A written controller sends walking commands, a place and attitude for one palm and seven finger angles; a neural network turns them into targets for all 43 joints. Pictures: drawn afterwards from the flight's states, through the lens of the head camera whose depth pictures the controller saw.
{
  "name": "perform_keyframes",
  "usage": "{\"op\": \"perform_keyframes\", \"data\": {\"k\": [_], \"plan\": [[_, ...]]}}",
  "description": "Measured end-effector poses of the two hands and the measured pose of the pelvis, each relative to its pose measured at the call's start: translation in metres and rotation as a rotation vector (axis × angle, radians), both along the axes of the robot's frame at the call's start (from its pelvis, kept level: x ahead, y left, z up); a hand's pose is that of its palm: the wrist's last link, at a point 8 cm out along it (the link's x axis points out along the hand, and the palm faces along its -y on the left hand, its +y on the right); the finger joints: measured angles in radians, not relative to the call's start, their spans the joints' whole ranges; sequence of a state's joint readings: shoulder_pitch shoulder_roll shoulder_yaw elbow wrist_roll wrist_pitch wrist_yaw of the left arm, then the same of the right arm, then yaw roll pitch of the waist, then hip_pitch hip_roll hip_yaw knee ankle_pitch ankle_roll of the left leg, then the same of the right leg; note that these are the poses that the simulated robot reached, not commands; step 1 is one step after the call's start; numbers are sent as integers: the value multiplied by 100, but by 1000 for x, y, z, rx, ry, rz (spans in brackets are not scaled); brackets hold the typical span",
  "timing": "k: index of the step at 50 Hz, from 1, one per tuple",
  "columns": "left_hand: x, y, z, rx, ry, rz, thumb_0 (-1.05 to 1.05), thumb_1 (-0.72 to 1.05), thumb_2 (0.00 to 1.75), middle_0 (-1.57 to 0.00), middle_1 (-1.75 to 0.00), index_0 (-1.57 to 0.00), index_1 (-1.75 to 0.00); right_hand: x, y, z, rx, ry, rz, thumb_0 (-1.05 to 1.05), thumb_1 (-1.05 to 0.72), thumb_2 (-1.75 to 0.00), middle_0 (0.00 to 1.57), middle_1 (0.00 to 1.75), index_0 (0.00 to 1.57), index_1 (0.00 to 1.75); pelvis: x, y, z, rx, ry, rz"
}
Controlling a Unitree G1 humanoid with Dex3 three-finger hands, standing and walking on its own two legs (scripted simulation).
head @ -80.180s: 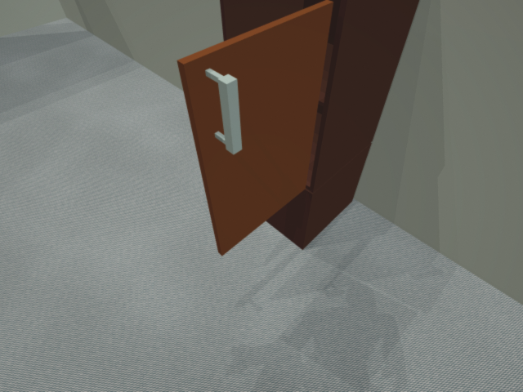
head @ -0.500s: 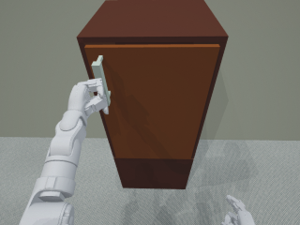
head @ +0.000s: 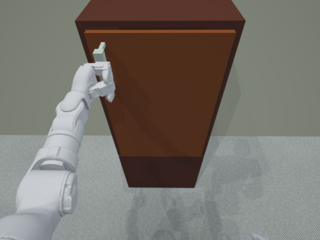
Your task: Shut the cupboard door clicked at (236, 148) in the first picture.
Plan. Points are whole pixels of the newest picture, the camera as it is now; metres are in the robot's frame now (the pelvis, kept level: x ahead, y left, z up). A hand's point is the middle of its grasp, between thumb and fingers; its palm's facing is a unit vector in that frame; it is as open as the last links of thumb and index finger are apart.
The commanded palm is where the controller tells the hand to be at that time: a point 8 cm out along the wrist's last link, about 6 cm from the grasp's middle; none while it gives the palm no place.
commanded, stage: push the door shut along its arc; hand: left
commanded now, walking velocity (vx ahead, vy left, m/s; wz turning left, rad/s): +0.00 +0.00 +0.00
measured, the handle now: (106, 72) +0.51 +0.16 +0.16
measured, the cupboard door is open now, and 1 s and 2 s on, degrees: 0 0 0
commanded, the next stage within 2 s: pull the fist back off the door in 0.04 s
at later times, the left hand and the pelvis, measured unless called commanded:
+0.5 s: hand (121, 84) +0.44 +0.11 +0.17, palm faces +0.00 -1.00 -0.02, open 3.1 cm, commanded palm +0.43 +0.16 +0.17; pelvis -0.04 +0.01 -0.01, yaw -1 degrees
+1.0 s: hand (116, 98) +0.40 +0.12 +0.17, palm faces +0.00 -1.00 +0.00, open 3.1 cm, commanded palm +0.36 +0.17 +0.17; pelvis +0.02 +0.00 +0.00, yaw -4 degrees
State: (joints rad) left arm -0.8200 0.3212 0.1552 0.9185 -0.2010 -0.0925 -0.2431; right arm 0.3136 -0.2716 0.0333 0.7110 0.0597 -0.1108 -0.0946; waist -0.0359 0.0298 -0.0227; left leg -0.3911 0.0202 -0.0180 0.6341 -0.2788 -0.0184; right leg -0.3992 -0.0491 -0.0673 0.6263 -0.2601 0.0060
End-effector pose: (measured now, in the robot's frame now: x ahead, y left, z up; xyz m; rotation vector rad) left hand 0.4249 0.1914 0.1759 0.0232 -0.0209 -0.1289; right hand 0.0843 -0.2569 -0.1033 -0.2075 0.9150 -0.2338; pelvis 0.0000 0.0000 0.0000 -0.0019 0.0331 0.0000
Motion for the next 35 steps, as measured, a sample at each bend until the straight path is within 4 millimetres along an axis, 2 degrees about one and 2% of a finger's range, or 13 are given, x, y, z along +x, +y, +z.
{"op": "perform_keyframes", "data": {"k": [9,15,20,26,31,35], "plan": [[0,0,0,2,-2,-1,2,85,88,-142,-150,-139,-150,-37,-3,-7,-17,11,-16,1,-90,-90,20,30,21,30,-22,1,-8,-2,28,3],[-5,-9,-1,-18,-14,162,2,84,88,-146,-150,-141,-150,-57,0,-12,-5,32,-13,1,-91,-90,20,30,20,30,-33,2,-11,-2,39,2],[-7,-12,-1,13,-14,186,2,85,88,-143,-150,-139,-150,-68,4,-14,5,21,-29,1,-90,-90,20,30,21,30,-40,3,-13,-2,38,-5],[-3,-31,-1,-12,0,126,2,88,89,-136,-150,-134,-150,-77,6,-14,6,10,-52,1,-90,-90,20,30,21,30,-43,6,-13,3,37,-21],[-4,-32,-2,-14,-19,140,2,89,89,-134,-150,-132,-150,-77,8,-15,15,4,-57,2,-90,-90,20,30,21,30,-39,8,-13,8,37,-37],[-6,-34,-6,-11,-33,134,2,89,89,-133,-150,-131,-150,-69,9,-13,22,-10,-62,2,-90,-90,20,30,21,30,-33,9,-12,9,31,-48]]}}
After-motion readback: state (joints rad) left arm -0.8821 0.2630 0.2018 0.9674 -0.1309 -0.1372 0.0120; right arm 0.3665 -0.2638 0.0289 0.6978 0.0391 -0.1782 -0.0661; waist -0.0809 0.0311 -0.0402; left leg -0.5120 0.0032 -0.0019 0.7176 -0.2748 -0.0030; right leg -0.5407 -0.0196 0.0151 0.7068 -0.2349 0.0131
